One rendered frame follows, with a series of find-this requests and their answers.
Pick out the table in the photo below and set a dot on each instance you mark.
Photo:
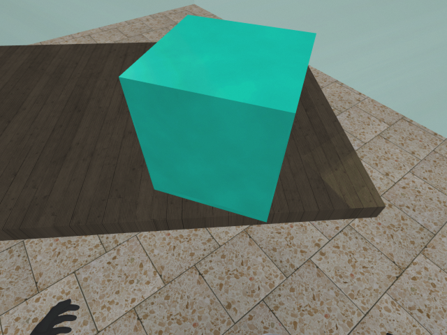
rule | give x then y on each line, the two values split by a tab
71	163

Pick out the robot left hand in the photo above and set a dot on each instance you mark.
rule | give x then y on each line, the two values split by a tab
45	326

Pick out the carton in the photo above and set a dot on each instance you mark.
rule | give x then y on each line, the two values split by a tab
213	104

